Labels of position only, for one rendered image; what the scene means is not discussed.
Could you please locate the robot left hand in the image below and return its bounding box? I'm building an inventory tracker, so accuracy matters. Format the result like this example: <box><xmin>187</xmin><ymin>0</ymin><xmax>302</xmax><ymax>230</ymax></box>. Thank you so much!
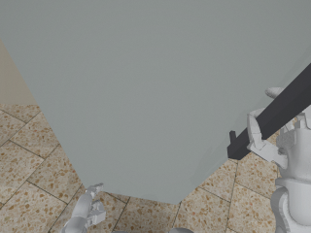
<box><xmin>71</xmin><ymin>183</ymin><xmax>107</xmax><ymax>227</ymax></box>

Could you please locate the left robot forearm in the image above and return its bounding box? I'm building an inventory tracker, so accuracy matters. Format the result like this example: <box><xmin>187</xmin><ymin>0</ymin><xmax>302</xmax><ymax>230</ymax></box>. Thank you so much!
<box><xmin>59</xmin><ymin>216</ymin><xmax>88</xmax><ymax>233</ymax></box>

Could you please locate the robot right hand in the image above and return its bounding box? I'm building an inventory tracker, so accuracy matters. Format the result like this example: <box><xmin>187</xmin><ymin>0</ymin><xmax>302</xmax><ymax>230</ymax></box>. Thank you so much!
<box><xmin>247</xmin><ymin>87</ymin><xmax>311</xmax><ymax>182</ymax></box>

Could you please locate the handle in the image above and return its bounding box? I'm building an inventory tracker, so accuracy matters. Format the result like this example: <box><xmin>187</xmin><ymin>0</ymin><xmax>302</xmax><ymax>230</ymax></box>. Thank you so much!
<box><xmin>226</xmin><ymin>63</ymin><xmax>311</xmax><ymax>160</ymax></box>

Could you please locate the fridge door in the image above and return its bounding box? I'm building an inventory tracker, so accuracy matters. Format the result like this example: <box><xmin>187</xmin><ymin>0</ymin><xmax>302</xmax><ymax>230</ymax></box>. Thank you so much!
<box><xmin>0</xmin><ymin>0</ymin><xmax>311</xmax><ymax>205</ymax></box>

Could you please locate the right robot forearm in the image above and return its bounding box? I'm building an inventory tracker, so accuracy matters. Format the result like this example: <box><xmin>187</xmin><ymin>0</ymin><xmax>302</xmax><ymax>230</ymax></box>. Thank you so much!
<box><xmin>270</xmin><ymin>177</ymin><xmax>311</xmax><ymax>233</ymax></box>

